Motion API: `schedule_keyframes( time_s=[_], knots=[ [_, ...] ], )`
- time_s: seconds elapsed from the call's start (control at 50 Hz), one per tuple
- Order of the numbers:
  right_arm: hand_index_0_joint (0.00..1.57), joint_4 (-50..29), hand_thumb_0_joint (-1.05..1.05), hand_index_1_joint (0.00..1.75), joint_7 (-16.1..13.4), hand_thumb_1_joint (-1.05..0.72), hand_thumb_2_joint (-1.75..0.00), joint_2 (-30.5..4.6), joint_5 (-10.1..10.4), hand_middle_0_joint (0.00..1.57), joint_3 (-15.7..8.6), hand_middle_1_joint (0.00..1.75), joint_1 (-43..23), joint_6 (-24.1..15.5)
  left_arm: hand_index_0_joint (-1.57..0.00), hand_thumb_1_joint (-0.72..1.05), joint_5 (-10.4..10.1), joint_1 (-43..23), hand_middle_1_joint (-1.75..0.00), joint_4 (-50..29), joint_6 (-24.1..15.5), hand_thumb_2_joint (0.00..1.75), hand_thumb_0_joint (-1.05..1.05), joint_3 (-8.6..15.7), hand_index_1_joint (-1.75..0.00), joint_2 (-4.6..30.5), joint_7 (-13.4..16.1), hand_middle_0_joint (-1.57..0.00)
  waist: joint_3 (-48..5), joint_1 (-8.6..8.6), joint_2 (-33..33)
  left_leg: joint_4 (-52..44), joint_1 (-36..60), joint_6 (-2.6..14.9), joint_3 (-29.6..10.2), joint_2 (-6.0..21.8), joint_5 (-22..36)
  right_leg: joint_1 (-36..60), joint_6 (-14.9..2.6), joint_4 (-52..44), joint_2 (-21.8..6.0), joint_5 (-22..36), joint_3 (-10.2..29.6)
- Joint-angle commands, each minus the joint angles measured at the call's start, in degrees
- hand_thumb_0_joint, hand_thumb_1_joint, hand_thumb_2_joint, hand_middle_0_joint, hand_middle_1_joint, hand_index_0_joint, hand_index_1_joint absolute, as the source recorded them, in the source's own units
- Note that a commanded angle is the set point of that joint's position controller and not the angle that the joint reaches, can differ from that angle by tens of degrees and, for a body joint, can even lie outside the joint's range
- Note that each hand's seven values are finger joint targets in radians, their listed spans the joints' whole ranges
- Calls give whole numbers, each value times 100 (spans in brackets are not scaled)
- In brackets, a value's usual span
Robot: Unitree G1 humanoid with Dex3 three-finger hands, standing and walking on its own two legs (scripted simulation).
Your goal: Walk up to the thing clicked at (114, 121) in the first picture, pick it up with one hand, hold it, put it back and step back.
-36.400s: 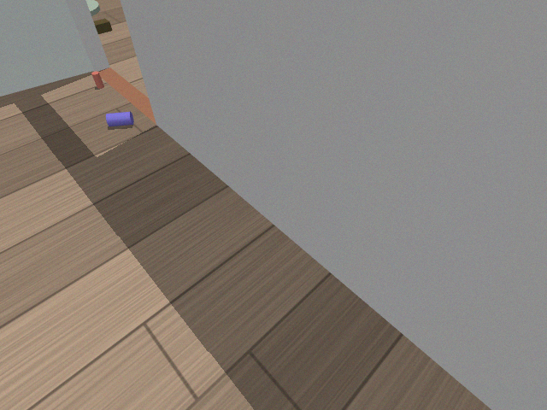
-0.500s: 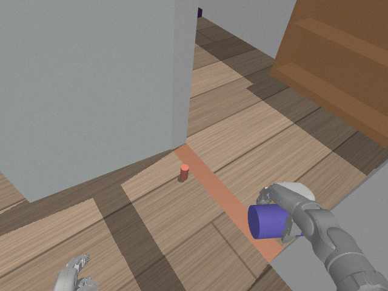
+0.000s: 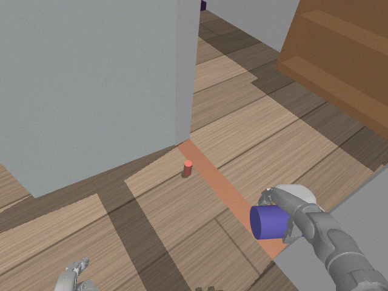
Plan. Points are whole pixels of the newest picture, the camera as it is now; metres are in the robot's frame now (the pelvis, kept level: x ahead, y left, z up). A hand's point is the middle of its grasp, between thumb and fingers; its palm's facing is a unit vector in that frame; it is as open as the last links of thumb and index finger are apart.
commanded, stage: crouch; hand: right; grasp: from above
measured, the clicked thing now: (281, 220) +0.29 -0.22 -0.09
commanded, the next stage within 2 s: lower in 1.66 s
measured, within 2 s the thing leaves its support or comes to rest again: neither
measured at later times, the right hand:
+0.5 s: hand (259, 234) +0.32 -0.23 -0.27, palm faces -0.43 -0.07 -0.90, open 10.1 cm
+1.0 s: hand (244, 243) +0.35 -0.23 -0.47, palm faces -0.45 -0.04 -0.89, open 10.2 cm
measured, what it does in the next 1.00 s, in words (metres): lowers itself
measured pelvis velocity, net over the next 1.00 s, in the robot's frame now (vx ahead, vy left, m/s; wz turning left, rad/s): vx -0.07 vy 0.00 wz -0.02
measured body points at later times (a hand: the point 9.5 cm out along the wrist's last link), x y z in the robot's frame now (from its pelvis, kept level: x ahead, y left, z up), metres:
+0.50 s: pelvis -0.04 -0.01 -0.15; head +0.09 -0.02 +0.28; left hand +0.01 +0.29 -0.27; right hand +0.34 -0.22 -0.22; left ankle +0.03 +0.14 -0.73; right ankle +0.00 -0.13 -0.73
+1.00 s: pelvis -0.07 +0.00 -0.31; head +0.15 -0.04 +0.09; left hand +0.00 +0.28 -0.43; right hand +0.37 -0.23 -0.42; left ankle +0.03 +0.14 -0.73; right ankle +0.00 -0.13 -0.73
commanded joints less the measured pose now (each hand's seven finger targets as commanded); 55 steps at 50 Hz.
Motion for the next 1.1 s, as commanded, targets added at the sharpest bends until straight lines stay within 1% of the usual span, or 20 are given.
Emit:
schedule_keyframes(
  time_s=[0.0, 0.08, 0.2, 0.24, 0.34, 0.38, 0.44, 0.6, 0.64, 0.66, 0.7, 0.74, 0.8, 0.82, 0.94, 0.96, 0.98, 1.02, 1.04, 1.08],
  knots=[
    [127, -524, 0, 42, -760, -89, -77, -1176, -193, 134, -696, 34, -2037, -246, -20, 90, 111, -257, -30, -602, -150, 90, 0, 284, -30, 761, -31, -20, -1317, 89, 297, 30, -155, 224, 149, -276, 639, -31, -93, 196, 223, 979, 36],
    [129, 34, 0, 46, -1320, -92, -81, -1151, -611, 136, -712, 39, -2282, -301, -20, 90, 210, 65, -30, -437, -129, 90, 0, 404, -30, 851, -154, -20, -1839, 155, 153, 782, -905, 243, 156, -278, 592, -664, -46, 1054, 224, 870, 52],
    [125, 1034, 0, 45, -2083, -88, -75, -712, -1003, 131, -408, 39, -2934, -185, -20, 90, 354, 486, -30, -237, -205, 90, 0, 582, -30, 938, -289, -20, -2258, 394, 76, 2001, -2420, 290, 218, -288, 171, -1993, -38, 2347, 170, 421, 147],
    [125, 1197, 0, 43, -2295, -86, -75, -1027, -1126, 130, -640, 37, -3167, -131, -20, 90, 395, 551, -30, -184, -249, 90, 0, 630, -30, 984, -288, -20, -2634, 317, -18, 2383, -2762, 286, 205, -281, 16, -2449, -57, 2756, 188, 248, 142],
    [124, 1526, 0, 42, -2594, -84, -77, -894, -1153, 132, -610, 34, -3625, 56, -20, 90, 511, 723, -30, -50, -444, 90, 0, 667, -30, 986, -242, -20, -3312, 454, -208, 3330, -3743, 347, 243, -296, -270, -3382, -109, 3641, 176, -27, 213],
    [124, 1671, 0, 43, -2676, -85, -76, -1089, -1159, 130, -795, 36, -3519, 113, -20, 90, 548, 744, -30, -10, -532, 90, 0, 704, -30, 1045, -214, -20, -3498, 384, -234, 3735, -4112, 374, 265, -281, -474, -3814, -114, 3938, 173, -288, 280],
    [123, 1520, 0, 44, -2713, -84, -78, -1134, -1183, 129, -833, 36, -3810, 171, -20, 90, 584, 789, -30, 22, -633, 90, 0, 717, -30, 1053, -192, -20, -4060, 455, -366, 4249, -4500, 373, 269, -246, -489, -4207, -127, 4423, 165, -296, 298],
    [122, 2027, 0, 49, -2719, -84, -87, -1326, -1274, 128, -989, 42, -4102, 79, -20, 90, 702, 855, -30, 110, -898, 90, 0, 644, -30, 1148, -313, -20, -4202, 695, -398, 5365, -5951, 379, 393, -169, -1276, -5391, -74, 5338, 190, -1160, 478],
    [123, 2060, 0, 48, -2744, -85, -87, -1376, -1272, 130, -1024, 41, -4406, -2, -20, 89, 737, 862, -30, 167, -978, 90, 0, 636, -30, 1179, -361, -20, -4278, 792, -484, 5618, -6350, 372, 414, -150, -1410, -5636, -65, 5569, 201, -1316, 555],
    [124, 1555, 0, 49, -2771, -87, -87, -1525, -1265, 130, -1081, 42, -4891, -93, -20, 89, 758, 954, -30, 225, -1010, 90, 0, 628, -30, 1131, -391, -20, -4427, 803, -620, 5689, -6398, 384, 424, -150, -1488, -5657, -86, 5688, 210, -1430, 518],
    [124, 2289, 0, 50, -2789, -87, -89, -1350, -1334, 131, -990, 43, -4544, -56, -20, 90, 778, 928, -30, 234, -1083, 90, 0, 608, -30, 1185, -443, -20, -4228, 878, -464, 5853, -6798, 362, 460, -114, -1685, -5908, -76, 5850, 204, -1674, 608],
    [125, 1996, 0, 50, -2852, -89, -90, -1590, -1383, 132, -1139, 43, -4966, -139, -20, 89, 821, 1034, -30, 317, -1123, 90, 0, 595, -30, 1197, -510, -20, -4543, 921, -756, 6088, -6976, 367, 452, -91, -1595, -5972, -64, 6101, 227, -1580, 571],
    [126, 2386, 0, 49, -2870, -92, -86, -1408, -1441, 131, -1075, 43, -4634, -97, -20, 89, 872, 1046, -30, 319, -1183, 90, 0, 567, -30, 1213, -623, -20, -4769, 912, -803, 6407, -7074, 376, 492, -71, -1288, -6046, -44, 6448, 248, -1151, 539],
    [126, 2027, 0, 49, -2881, -92, -88, -1685, -1434, 132, -1209, 43, -4981, -146, -20, 90, 882, 1054, -30, 344, -1180, 90, 0, 589, -30, 1208, -650, -20, -4967, 895, -877, 6511, -7059, 387, 488, -99, -1210, -6129, -76, 6608, 271, -1065, 476],
    [124, 2534, 0, 49, -2879, -90, -85, -1606, -1470, 129, -1217, 44, -4872, -101, -20, 90, 945, 1045, -30, 305, -1203, 90, 0, 542, -30, 1189, -799, -20, -4859, 979, -967, 6905, -7336, 376, 510, -92, -1092, -6646, -102, 7099, 304, -1009, 371],
    [124, 2006, 0, 49, -2875, -88, -87, -1861, -1450, 131, -1339, 42, -5234, -177, -20, 90, 956, 1081, -30, 363, -1187, 90, 0, 590, -30, 1200, -808, -20, -5075, 950, -995, 6944, -7222, 371, 502, -113, -1047, -6695, -133, 7220, 320, -1000, 317],
    [123, 2330, 0, 50, -2874, -87, -89, -2044, -1528, 130, -1466, 42, -4962, -144, -20, 90, 954, 1161, -30, 332, -1190, 90, 0, 563, -30, 1206, -831, -20, -5005, 930, -933, 7020, -7243, 364, 505, -74, -1019, -6682, -116, 7262, 314, -953, 352],
    [121, 2573, 0, 50, -2837, -84, -88, -1702, -1487, 128, -1290, 43, -4773, -145, -20, 90, 962, 1060, -30, 289, -1189, 90, 0, 541, -30, 1159, -884, -20, -4812, 982, -837, 7086, -7261, 348, 508, -101, -1023, -7014, -158, 7432, 328, -1057, 274],
    [121, 1989, 0, 50, -2845, -84, -87, -2003, -1461, 127, -1445, 43, -5208, -222, -20, 90, 974, 1101, -30, 311, -1167, 90, 0, 563, -30, 1173, -902, -20, -4962, 1024, -869, 7125, -7250, 337, 524, -112, -1002, -7028, -175, 7486, 320, -1050, 279],
    [119, 2240, 0, 48, -2804, -82, -81, -1941, -1467, 124, -1390, 43, -4995, -248, -20, 90, 976, 1089, -30, 294, -1152, 90, 0, 546, -30, 1194, -938, -20, -4891, 986, -934, 7241, -7302, 348, 525, -123, -1023, -7194, -166, 7578, 325, -1059, 251]
  ],
)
